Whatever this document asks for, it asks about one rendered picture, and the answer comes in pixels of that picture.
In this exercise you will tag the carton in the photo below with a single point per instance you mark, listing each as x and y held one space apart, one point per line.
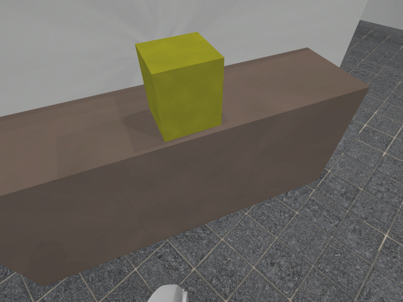
183 77

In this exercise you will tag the pedestal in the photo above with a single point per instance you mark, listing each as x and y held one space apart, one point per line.
87 181

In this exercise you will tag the robot left thigh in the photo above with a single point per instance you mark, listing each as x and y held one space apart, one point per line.
169 293

